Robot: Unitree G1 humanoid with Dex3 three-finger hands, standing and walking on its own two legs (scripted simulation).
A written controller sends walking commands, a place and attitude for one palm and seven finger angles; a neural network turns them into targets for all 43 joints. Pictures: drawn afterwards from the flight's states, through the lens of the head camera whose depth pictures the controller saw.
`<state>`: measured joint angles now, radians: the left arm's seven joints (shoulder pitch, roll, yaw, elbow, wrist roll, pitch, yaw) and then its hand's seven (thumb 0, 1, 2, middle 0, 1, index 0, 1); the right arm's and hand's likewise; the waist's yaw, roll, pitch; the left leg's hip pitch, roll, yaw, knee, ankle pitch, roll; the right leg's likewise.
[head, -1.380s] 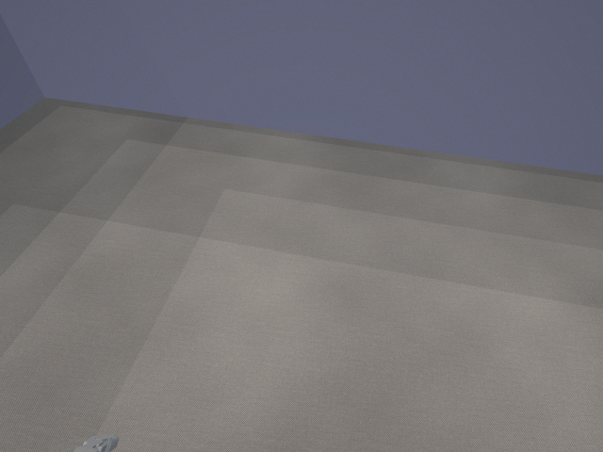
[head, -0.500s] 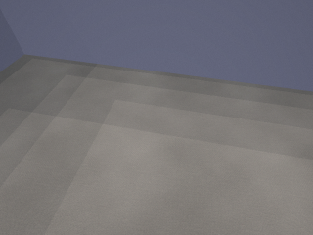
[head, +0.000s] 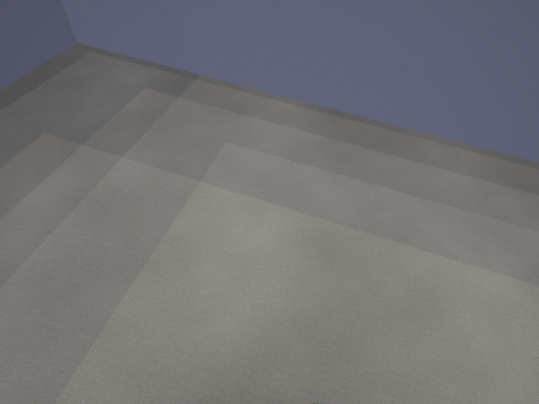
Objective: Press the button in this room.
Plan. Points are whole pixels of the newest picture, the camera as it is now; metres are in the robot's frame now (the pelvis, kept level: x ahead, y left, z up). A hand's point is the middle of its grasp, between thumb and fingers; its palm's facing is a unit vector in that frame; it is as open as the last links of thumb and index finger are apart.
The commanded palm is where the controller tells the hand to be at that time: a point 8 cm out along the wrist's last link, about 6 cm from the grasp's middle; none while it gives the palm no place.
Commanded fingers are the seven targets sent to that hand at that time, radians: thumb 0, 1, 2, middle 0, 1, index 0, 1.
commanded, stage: turn or walk to find it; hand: left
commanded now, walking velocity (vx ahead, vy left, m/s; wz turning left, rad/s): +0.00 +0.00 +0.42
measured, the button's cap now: out of the picture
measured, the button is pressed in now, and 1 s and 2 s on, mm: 0 0 0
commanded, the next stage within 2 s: none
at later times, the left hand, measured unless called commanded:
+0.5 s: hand out of the picture -0.02 +0.16 -0.15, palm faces +0.24 -0.93 -0.27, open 7.4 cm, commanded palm none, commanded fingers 0.00 0.90 0.90 -0.20 -0.30 -0.20 -0.30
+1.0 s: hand out of the picture -0.08 +0.20 -0.15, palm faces +0.47 -0.85 -0.25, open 7.4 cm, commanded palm none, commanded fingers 0.00 0.90 0.90 -0.20 -0.30 -0.20 -0.30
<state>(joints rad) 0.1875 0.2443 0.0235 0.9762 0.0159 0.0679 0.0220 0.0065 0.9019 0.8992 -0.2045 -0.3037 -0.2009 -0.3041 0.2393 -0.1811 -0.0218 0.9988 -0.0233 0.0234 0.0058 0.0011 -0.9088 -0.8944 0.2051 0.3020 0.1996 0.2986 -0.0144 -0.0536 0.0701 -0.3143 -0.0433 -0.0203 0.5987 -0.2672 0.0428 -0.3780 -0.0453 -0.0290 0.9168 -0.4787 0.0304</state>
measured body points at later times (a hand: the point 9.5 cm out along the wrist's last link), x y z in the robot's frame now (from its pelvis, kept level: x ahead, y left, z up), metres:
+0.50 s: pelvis -0.03 -0.04 +0.01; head -0.01 -0.06 +0.46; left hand -0.03 +0.21 -0.13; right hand +0.08 -0.30 -0.14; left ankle -0.06 +0.09 -0.65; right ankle -0.03 -0.16 -0.73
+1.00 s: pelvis -0.06 -0.02 +0.01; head -0.04 +0.00 +0.46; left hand -0.11 +0.25 -0.13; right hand +0.13 -0.20 -0.13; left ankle -0.09 +0.09 -0.73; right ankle +0.01 -0.15 -0.69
